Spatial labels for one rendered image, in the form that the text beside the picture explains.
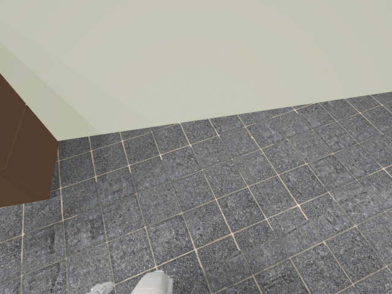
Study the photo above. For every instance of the left robot hand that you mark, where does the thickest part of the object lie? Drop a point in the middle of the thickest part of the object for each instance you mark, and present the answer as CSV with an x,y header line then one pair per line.
x,y
104,288

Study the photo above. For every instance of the cupboard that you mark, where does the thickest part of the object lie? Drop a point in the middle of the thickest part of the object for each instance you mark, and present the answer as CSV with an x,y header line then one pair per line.
x,y
28,151

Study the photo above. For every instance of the robot left thigh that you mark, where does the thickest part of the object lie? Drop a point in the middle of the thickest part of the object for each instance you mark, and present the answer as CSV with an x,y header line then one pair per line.
x,y
154,283

